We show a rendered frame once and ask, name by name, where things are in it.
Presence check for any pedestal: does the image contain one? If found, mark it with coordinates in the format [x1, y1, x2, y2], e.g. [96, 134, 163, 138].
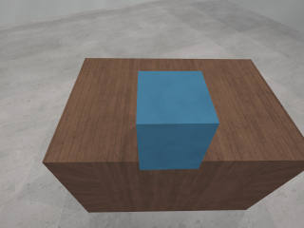
[42, 58, 304, 213]

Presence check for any carton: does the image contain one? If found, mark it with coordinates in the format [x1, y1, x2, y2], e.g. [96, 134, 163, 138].
[136, 71, 219, 170]

